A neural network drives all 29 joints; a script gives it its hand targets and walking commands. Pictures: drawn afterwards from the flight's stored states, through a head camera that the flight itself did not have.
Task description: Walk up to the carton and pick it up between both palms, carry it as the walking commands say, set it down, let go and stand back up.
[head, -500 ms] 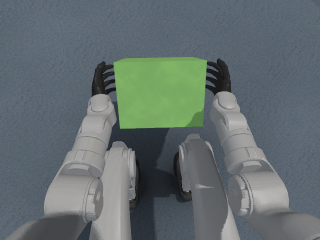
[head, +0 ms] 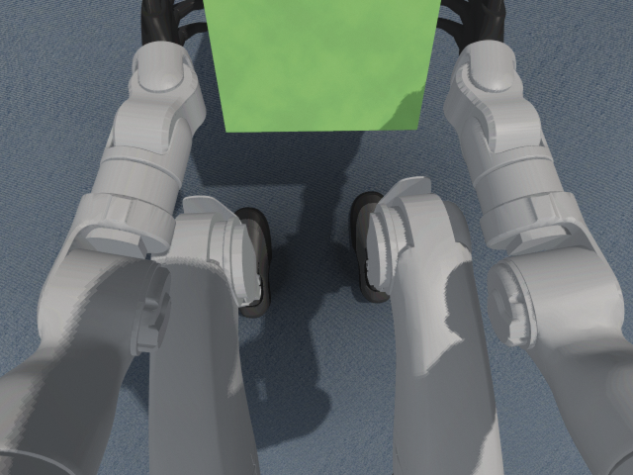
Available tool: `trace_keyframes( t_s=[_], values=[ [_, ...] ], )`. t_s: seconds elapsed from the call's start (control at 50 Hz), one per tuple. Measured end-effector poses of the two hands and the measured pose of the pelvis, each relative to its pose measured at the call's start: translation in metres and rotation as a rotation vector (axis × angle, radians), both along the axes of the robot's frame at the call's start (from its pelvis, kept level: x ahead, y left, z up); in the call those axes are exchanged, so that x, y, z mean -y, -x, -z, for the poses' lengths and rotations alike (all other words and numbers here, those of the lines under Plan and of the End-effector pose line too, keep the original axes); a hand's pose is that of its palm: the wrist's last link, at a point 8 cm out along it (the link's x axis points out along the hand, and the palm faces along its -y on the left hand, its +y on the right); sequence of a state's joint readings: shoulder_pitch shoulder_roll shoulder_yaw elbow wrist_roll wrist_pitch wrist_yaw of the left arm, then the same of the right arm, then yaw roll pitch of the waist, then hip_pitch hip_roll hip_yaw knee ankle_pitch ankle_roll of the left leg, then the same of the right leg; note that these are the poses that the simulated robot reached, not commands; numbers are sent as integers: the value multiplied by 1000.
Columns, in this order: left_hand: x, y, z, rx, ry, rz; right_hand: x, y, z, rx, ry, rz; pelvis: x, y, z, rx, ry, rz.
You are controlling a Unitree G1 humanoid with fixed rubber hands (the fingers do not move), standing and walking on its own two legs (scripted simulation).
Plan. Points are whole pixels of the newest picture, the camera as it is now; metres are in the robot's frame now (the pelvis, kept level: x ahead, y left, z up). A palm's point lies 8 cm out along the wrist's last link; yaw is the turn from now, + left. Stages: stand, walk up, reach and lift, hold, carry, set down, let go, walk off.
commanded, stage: set down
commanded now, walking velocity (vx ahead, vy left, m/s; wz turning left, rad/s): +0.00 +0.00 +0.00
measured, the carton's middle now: (319, 29) +0.52 -0.04 -0.28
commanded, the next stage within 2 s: none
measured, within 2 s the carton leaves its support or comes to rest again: rests again in 1.16 s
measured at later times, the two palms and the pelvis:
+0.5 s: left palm (170, 23) +0.53 +0.12 -0.22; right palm (461, 24) +0.50 -0.19 -0.22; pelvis -0.02 +0.00 -0.06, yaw +0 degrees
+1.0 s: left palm out of the picture +0.56 +0.12 -0.25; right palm out of the picture +0.53 -0.19 -0.25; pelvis +0.02 +0.01 -0.08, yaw +0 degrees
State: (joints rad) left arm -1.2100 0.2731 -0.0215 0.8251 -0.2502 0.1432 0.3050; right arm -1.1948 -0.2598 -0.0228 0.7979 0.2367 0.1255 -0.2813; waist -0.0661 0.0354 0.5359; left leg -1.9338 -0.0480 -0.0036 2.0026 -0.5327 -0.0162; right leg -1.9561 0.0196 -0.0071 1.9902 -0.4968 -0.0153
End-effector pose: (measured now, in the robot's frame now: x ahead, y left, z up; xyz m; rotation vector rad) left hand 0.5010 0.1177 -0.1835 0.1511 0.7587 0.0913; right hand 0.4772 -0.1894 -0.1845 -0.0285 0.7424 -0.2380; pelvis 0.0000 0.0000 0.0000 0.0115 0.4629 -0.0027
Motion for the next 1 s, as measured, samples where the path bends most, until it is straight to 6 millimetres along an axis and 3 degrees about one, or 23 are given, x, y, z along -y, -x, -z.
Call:
trace_keyframes(
  t_s=[0.12, 0.24, 0.56, 0.78, 1.0],
  values=[
    [6, -9, 1, 12, 10, -18, 4, 4, 5, -1, -34, 39, -1, -1, 12, 22, -8, 13],
    [4, -5, 17, -49, -10, 2, 3, 7, 19, -68, -16, 11, -1, 6, 22, 23, -12, 19],
    [-5, -31, 45, -35, -1, 6, -1, -29, 45, -50, -32, -35, -4, 15, 67, 6, 0, 3],
    [-7, -51, 64, -7, 56, 20, 0, -50, 59, -59, -16, -44, -5, 2, 76, -30, 24, -7],
    [-6, -59, 69, -15, 40, 43, 2, -56, 68, -43, -43, -47, -10, -15, 79, -66, 33, -17]
  ],
)
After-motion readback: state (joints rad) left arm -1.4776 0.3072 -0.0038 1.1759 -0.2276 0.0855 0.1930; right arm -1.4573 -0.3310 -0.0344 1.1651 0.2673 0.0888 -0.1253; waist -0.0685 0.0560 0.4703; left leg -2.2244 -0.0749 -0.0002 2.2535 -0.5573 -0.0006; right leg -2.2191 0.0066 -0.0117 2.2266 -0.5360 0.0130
